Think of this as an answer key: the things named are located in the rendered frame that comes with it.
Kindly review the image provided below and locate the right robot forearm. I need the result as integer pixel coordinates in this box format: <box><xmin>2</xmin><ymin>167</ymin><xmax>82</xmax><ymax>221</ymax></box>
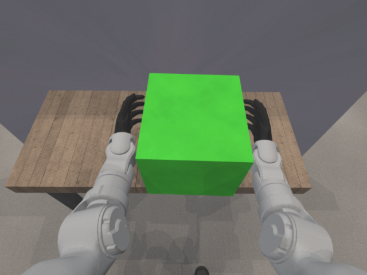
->
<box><xmin>250</xmin><ymin>140</ymin><xmax>319</xmax><ymax>226</ymax></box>

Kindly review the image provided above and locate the carton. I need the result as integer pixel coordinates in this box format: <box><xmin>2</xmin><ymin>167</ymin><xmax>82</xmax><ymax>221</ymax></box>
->
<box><xmin>135</xmin><ymin>73</ymin><xmax>254</xmax><ymax>196</ymax></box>

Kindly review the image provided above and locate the left robot forearm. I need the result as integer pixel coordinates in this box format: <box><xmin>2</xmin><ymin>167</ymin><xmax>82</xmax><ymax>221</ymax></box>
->
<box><xmin>58</xmin><ymin>132</ymin><xmax>136</xmax><ymax>253</ymax></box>

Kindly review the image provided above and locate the right robot hand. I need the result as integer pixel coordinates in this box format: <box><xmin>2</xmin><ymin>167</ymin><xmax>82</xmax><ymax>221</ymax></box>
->
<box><xmin>243</xmin><ymin>99</ymin><xmax>272</xmax><ymax>143</ymax></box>

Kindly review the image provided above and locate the right robot upper arm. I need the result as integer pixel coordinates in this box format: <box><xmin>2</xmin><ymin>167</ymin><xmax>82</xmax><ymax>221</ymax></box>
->
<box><xmin>258</xmin><ymin>211</ymin><xmax>367</xmax><ymax>275</ymax></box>

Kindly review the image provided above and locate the left robot hand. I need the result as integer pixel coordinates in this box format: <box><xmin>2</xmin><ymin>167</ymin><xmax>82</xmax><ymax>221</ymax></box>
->
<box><xmin>114</xmin><ymin>93</ymin><xmax>145</xmax><ymax>134</ymax></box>

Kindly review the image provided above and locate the left robot upper arm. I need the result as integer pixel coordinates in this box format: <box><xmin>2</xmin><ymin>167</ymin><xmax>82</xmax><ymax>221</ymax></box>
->
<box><xmin>21</xmin><ymin>205</ymin><xmax>130</xmax><ymax>275</ymax></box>

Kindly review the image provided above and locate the table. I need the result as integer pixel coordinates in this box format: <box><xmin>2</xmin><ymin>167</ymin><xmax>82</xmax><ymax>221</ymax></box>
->
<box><xmin>4</xmin><ymin>91</ymin><xmax>312</xmax><ymax>210</ymax></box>

